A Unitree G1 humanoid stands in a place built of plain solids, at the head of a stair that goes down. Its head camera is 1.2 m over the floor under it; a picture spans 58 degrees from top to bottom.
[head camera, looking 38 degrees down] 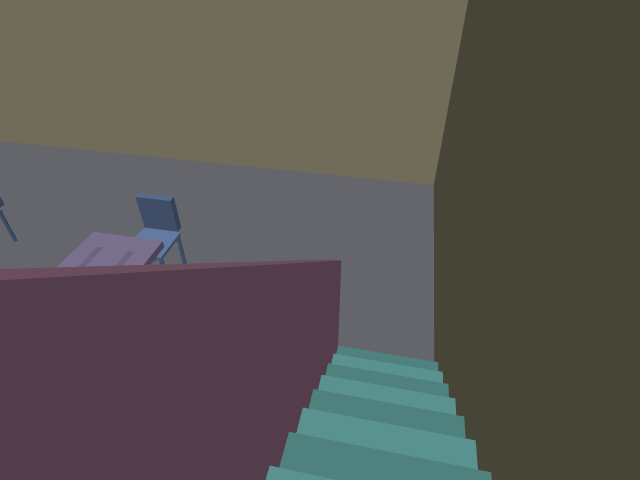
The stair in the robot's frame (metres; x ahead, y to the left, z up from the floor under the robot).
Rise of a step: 0.20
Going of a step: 0.24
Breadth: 0.83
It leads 12 degrees to the right of straight ahead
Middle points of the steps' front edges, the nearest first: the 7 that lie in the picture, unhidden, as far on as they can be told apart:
0.87 -0.27 -0.59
1.10 -0.32 -0.79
1.34 -0.37 -0.98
1.57 -0.42 -1.18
1.80 -0.46 -1.37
2.03 -0.51 -1.57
2.26 -0.56 -1.77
